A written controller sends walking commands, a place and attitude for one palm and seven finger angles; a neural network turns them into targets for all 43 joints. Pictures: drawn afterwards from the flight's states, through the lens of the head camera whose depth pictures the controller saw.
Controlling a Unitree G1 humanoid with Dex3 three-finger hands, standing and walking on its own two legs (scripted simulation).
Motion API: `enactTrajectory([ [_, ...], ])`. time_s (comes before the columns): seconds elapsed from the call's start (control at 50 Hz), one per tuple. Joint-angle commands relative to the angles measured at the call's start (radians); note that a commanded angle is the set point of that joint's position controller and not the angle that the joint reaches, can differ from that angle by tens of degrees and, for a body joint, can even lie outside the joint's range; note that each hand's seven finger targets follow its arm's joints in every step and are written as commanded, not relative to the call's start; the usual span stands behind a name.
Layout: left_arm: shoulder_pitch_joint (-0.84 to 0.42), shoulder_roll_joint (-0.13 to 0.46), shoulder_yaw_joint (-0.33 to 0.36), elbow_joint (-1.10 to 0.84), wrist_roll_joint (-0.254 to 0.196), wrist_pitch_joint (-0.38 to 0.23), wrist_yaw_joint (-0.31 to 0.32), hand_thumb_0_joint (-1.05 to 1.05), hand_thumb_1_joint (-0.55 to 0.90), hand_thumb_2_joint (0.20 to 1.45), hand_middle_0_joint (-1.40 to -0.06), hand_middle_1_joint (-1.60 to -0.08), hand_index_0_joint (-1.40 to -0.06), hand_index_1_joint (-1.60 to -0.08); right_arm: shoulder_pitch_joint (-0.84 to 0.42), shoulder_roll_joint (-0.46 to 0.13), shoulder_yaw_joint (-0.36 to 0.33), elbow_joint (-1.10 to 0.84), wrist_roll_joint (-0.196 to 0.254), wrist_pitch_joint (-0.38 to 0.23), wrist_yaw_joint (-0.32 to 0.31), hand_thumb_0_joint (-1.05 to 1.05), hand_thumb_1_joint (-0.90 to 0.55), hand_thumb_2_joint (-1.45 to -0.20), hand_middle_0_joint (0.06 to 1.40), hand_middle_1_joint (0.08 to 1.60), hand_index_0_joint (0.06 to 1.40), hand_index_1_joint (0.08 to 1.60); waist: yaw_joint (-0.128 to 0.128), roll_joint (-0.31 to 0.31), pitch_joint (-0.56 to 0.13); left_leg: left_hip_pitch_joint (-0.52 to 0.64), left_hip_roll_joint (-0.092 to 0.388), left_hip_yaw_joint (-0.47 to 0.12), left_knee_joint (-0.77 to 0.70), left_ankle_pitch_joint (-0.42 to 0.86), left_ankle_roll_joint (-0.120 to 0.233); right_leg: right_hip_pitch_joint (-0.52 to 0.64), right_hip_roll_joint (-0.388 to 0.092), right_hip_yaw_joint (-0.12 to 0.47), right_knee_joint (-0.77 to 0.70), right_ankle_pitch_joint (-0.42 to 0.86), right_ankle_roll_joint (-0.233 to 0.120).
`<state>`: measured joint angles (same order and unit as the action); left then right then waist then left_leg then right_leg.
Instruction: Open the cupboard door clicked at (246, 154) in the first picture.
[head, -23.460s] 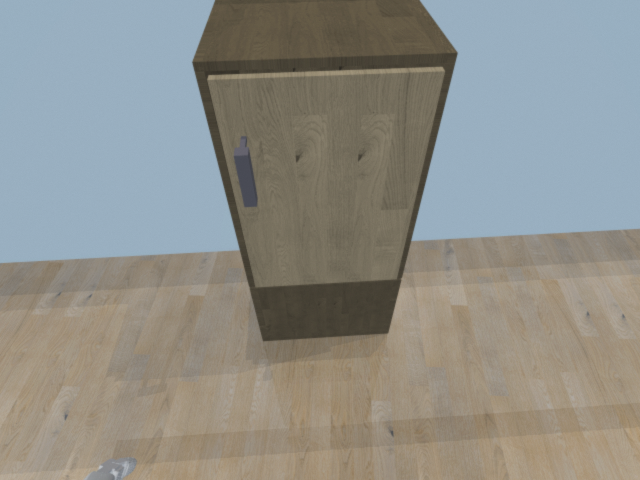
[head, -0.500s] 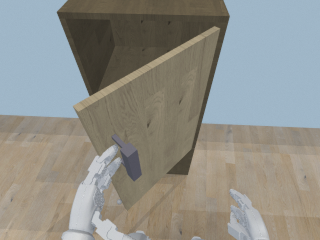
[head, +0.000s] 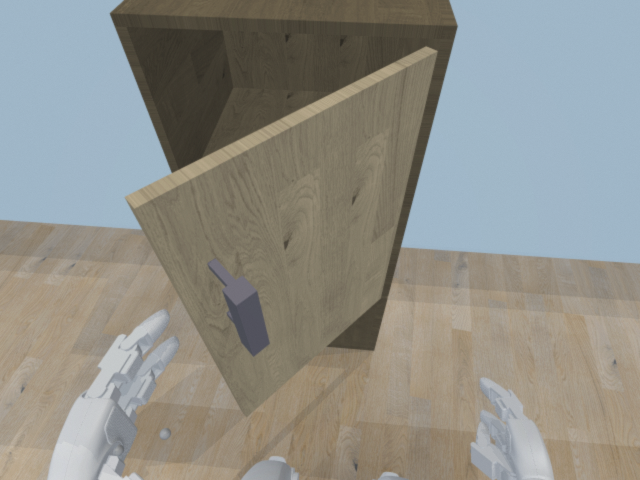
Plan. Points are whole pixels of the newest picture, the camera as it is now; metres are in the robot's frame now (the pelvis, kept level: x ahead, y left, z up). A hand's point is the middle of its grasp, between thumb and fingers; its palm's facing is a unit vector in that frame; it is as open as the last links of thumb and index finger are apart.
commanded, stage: slide the hand sideways off the handle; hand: left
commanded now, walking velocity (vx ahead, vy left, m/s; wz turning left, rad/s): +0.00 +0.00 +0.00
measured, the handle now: (237, 306) +0.29 +0.12 +0.08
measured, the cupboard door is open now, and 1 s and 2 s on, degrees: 48 48 48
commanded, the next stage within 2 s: draw the hand back to the body in 0.02 s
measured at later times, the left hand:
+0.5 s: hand (118, 405) +0.17 +0.20 +0.12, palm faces -0.01 -1.00 -0.08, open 16.3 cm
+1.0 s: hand (15, 337) +0.20 +0.27 +0.18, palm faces +0.32 -0.86 -0.40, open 12.9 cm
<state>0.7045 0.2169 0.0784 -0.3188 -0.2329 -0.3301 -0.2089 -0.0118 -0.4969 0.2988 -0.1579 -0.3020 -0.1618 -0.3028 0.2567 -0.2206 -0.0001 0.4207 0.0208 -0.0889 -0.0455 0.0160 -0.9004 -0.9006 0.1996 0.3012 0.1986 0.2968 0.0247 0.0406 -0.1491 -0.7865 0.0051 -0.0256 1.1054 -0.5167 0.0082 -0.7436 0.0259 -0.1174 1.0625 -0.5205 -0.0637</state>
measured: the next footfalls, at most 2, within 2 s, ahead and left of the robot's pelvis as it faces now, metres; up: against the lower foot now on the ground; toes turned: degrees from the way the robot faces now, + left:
none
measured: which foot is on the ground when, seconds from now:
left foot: down 0.00-1.00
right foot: down 0.00-1.00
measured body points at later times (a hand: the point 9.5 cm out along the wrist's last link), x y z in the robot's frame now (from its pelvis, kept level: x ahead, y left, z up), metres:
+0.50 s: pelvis +0.00 +0.01 +0.02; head +0.00 +0.00 +0.47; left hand +0.17 +0.25 +0.13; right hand +0.19 -0.21 -0.04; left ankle +0.02 +0.11 -0.66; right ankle +0.01 -0.08 -0.66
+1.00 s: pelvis +0.03 +0.04 +0.07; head +0.01 +0.02 +0.52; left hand +0.18 +0.31 +0.21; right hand +0.21 -0.17 -0.01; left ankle +0.02 +0.11 -0.66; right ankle +0.01 -0.08 -0.66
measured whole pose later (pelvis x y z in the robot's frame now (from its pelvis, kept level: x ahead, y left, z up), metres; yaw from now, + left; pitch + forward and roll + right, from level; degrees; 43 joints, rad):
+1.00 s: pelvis +0.03 +0.04 +0.07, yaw +0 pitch -1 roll -1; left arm 0.60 0.34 0.19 -0.46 -0.04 -0.02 0.12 0.00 0.05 0.53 -0.18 -0.30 -0.18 -0.30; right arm 0.23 -0.21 0.07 0.59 0.00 -0.15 -0.10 0.02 -0.90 -0.90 0.20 0.30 0.20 0.30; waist 0.07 0.06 -0.03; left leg -0.24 -0.04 0.01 0.59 -0.33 0.06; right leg -0.20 0.00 -0.07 0.54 -0.32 0.00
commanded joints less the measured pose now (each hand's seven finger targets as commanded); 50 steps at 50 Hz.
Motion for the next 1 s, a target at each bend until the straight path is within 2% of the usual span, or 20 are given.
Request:
enactTrajectory([
  [0.0, 0.019, 0.084, 0.075, -0.206, -0.056, -0.083, -0.046, 0.000, -0.500, 0.300, -0.150, -0.300, -0.150, -0.300, -0.074, -0.106, -0.039, -0.168, 0.011, -0.072, -0.019, 0.000, -0.900, -0.900, 0.200, 0.300, 0.200, 0.300, -0.023, -0.013, -0.091, 0.038, -0.028, -0.017, -0.123, 0.207, 0.011, 0.141, -0.020, 0.153, -0.222, 0.235, 0.050],
  [0.06, -0.021, 0.083, 0.077, -0.173, -0.071, -0.085, -0.058, 0.000, -0.500, 0.300, -0.150, -0.300, -0.150, -0.300, -0.077, -0.113, -0.039, -0.161, 0.011, -0.085, -0.024, 0.000, -0.900, -0.900, 0.200, 0.300, 0.200, 0.300, -0.034, -0.065, -0.056, 0.010, -0.023, -0.022, -0.112, 0.159, 0.013, 0.112, -0.023, 0.166, -0.249, 0.139, 0.055],
  [0.1, -0.049, 0.099, 0.087, -0.164, -0.066, -0.087, -0.057, 0.000, -0.500, 0.300, -0.150, -0.300, -0.150, -0.300, -0.073, -0.119, -0.037, -0.157, 0.010, -0.091, -0.028, 0.000, -0.900, -0.900, 0.200, 0.300, 0.200, 0.300, -0.031, -0.049, -0.061, 0.011, -0.020, -0.021, -0.113, 0.149, 0.014, 0.105, -0.024, 0.169, -0.252, 0.095, 0.049],
  [0.18, -0.066, 0.167, 0.155, -0.242, -0.067, -0.066, -0.034, 0.000, -0.500, 0.300, -0.150, -0.300, -0.150, -0.300, -0.079, -0.110, -0.032, -0.161, 0.018, -0.099, -0.038, 0.000, -0.900, -0.900, 0.200, 0.300, 0.200, 0.300, 0.004, 0.030, -0.134, 0.087, -0.022, -0.018, -0.153, 0.188, 0.016, 0.173, -0.022, 0.170, -0.264, 0.116, 0.039],
  [0.22, -0.061, 0.174, 0.173, -0.240, -0.071, -0.039, -0.022, 0.000, -0.500, 0.300, -0.150, -0.300, -0.150, -0.300, -0.080, -0.105, -0.030, -0.157, 0.023, -0.100, -0.040, 0.000, -0.900, -0.900, 0.200, 0.300, 0.200, 0.300, 0.005, 0.005, -0.138, 0.107, -0.020, -0.021, -0.173, 0.200, 0.017, 0.204, -0.019, 0.162, -0.277, 0.138, 0.042],
  [0.24, -0.045, 0.143, 0.153, -0.232, -0.080, -0.025, -0.024, 0.000, -0.500, 0.300, -0.150, -0.300, -0.150, -0.300, -0.087, -0.099, -0.027, -0.158, 0.026, -0.103, -0.041, 0.000, -0.900, -0.900, 0.200, 0.300, 0.200, 0.300, 0.003, 0.003, -0.113, 0.113, -0.021, -0.021, -0.185, 0.195, 0.017, 0.201, -0.019, 0.158, -0.290, 0.143, 0.046],
  [0.34, -0.071, 0.135, 0.148, -0.168, -0.096, 0.050, -0.041, 0.000, -0.500, 0.300, -0.150, -0.300, -0.150, -0.300, -0.107, -0.112, -0.015, -0.140, 0.033, -0.115, -0.047, 0.000, -0.900, -0.900, 0.200, 0.300, 0.200, 0.300, -0.009, -0.035, 0.002, 0.130, -0.011, -0.029, -0.237, 0.156, 0.019, 0.193, -0.019, 0.146, -0.353, 0.071, 0.050],
  [0.4, -0.085, 0.170, 0.187, -0.192, -0.100, 0.083, -0.050, 0.000, -0.500, 0.300, -0.150, -0.300, -0.150, -0.300, -0.097, -0.115, -0.012, -0.134, 0.032, -0.130, -0.050, 0.000, -0.900, -0.900, 0.200, 0.300, 0.200, 0.300, 0.002, -0.040, -0.026, 0.173, -0.010, -0.033, -0.266, 0.187, 0.020, 0.230, -0.016, 0.134, -0.359, 0.115, 0.049],
  [0.5, -0.109, 0.179, 0.198, -0.281, -0.103, 0.089, -0.048, 0.000, -0.500, 0.300, -0.150, -0.300, -0.150, -0.300, -0.094, -0.114, -0.002, -0.121, 0.033, -0.164, -0.045, 0.000, -0.900, -0.900, 0.200, 0.300, 0.200, 0.300, 0.015, 0.037, -0.040, 0.266, -0.010, -0.039, -0.323, 0.254, 0.015, 0.267, 0.000, 0.084, -0.350, 0.226, 0.038],
  [0.56, -0.105, 0.195, 0.229, -0.278, -0.109, 0.098, -0.044, 0.000, -0.395, 0.345, -0.154, -0.300, -0.154, -0.300, -0.094, -0.115, -0.001, -0.103, 0.033, -0.179, -0.043, 0.000, -0.900, -0.900, 0.200, 0.300, 0.200, 0.300, 0.019, 0.012, -0.032, 0.286, -0.010, -0.044, -0.344, 0.275, 0.012, 0.288, 0.005, 0.071, -0.360, 0.257, 0.037],
  [0.6, -0.114, 0.192, 0.231, -0.274, -0.111, 0.113, -0.053, 0.000, -0.325, 0.375, -0.156, -0.300, -0.156, -0.300, -0.100, -0.120, 0.001, -0.097, 0.036, -0.185, -0.041, 0.000, -0.900, -0.900, 0.200, 0.300, 0.200, 0.300, 0.019, 0.029, -0.007, 0.302, -0.009, -0.045, -0.363, 0.274, 0.009, 0.287, 0.008, 0.060, -0.369, 0.261, 0.036],
  [0.62, -0.107, 0.352, 0.279, -0.289, 0.066, 0.163, 0.111, 0.000, -0.290, 0.390, -0.158, -0.300, -0.158, -0.300, -0.107, -0.109, -0.005, -0.084, 0.018, -0.157, -0.068, 0.000, -0.900, -0.900, 0.200, 0.300, 0.200, 0.300, 0.059, -0.015, -0.008, 0.315, 0.006, -0.026, -0.401, 0.242, 0.015, 0.320, -0.022, 0.135, -0.457, 0.200, 0.022],
  [0.64, -0.105, 0.235, 0.206, -0.318, 0.081, 0.190, 0.178, 0.000, -0.255, 0.405, -0.159, -0.300, -0.159, -0.300, -0.120, -0.093, 0.010, -0.092, 0.008, -0.147, -0.078, 0.000, -0.900, -0.900, 0.200, 0.300, 0.200, 0.300, 0.030, 0.016, 0.065, 0.330, -0.001, -0.023, -0.426, 0.226, 0.014, 0.312, -0.033, 0.137, -0.495, 0.179, 0.026],
  [0.66, -0.090, 0.212, 0.193, -0.299, 0.095, 0.210, 0.214, 0.000, -0.220, 0.420, -0.160, -0.300, -0.160, -0.300, -0.105, -0.094, 0.009, -0.081, 0.006, -0.139, -0.080, 0.000, -0.900, -0.900, 0.200, 0.300, 0.200, 0.300, 0.024, -0.002, 0.070, 0.345, 0.002, -0.028, -0.435, 0.221, 0.012, 0.317, -0.037, 0.124, -0.502, 0.172, 0.028],
  [0.68, -0.088, 0.190, 0.168, -0.300, 0.120, 0.225, 0.242, 0.000, -0.185, 0.435, -0.161, -0.300, -0.161, -0.300, -0.107, -0.090, 0.013, -0.075, 0.006, -0.129, -0.078, 0.000, -0.900, -0.900, 0.200, 0.300, 0.200, 0.300, 0.022, 0.044, 0.099, 0.362, 0.007, -0.023, -0.452, 0.213, 0.014, 0.322, -0.037, 0.114, -0.509, 0.166, 0.029],
  [0.7, -0.102, 0.206, 0.172, -0.321, 0.139, 0.231, 0.268, 0.000, -0.150, 0.450, -0.162, -0.300, -0.162, -0.300, -0.105, -0.096, 0.015, -0.068, 0.006, -0.119, -0.079, 0.000, -0.900, -0.900, 0.200, 0.300, 0.200, 0.300, 0.024, 0.058, 0.084, 0.392, 0.009, -0.028, -0.469, 0.230, 0.016, 0.338, -0.035, 0.106, -0.514, 0.187, 0.028],
  [0.74, -0.110, 0.224, 0.175, -0.350, 0.161, 0.237, 0.301, 0.000, -0.080, 0.480, -0.165, -0.300, -0.165, -0.300, -0.119, -0.100, 0.018, -0.058, -0.002, -0.115, -0.078, 0.000, -0.900, -0.900, 0.200, 0.300, 0.200, 0.300, 0.024, 0.024, 0.056, 0.436, 0.012, -0.036, -0.507, 0.271, 0.019, 0.394, -0.035, 0.095, -0.530, 0.233, 0.030],
  [0.78, -0.123, 0.238, 0.179, -0.376, 0.178, 0.239, 0.324, 0.000, -0.010, 0.510, -0.168, -0.300, -0.168, -0.300, -0.126, -0.104, 0.021, -0.052, -0.006, -0.116, -0.077, 0.000, -0.900, -0.900, 0.200, 0.300, 0.200, 0.300, 0.026, 0.043, 0.043, 0.477, 0.013, -0.041, -0.546, 0.297, 0.018, 0.431, -0.034, 0.087, -0.540, 0.255, 0.031],
  [0.82, -0.149, 0.261, 0.199, -0.377, 0.189, 0.241, 0.342, 0.000, 0.060, 0.540, -0.170, -0.300, -0.170, -0.300, -0.136, -0.109, 0.023, -0.035, -0.011, -0.121, -0.077, 0.000, -0.900, -0.900, 0.200, 0.300, 0.200, 0.300, 0.029, 0.058, 0.046, 0.507, 0.015, -0.048, -0.584, 0.321, 0.013, 0.472, -0.035, 0.082, -0.558, 0.277, 0.028],
  [0.98, -0.188, 0.256, 0.240, -0.324, 0.197, 0.241, 0.353, 0.000, 0.340, 0.660, -0.180, -0.300, -0.180, -0.300, -0.152, -0.112, 0.023, 0.012, -0.021, -0.113, -0.059, 0.000, -0.900, -0.900, 0.200, 0.300, 0.200, 0.300, 0.039, 0.026, 0.095, 0.616, 0.036, -0.059, -0.690, 0.500, -0.017, 0.572, -0.030, 0.070, -0.626, 0.364, 0.031],
])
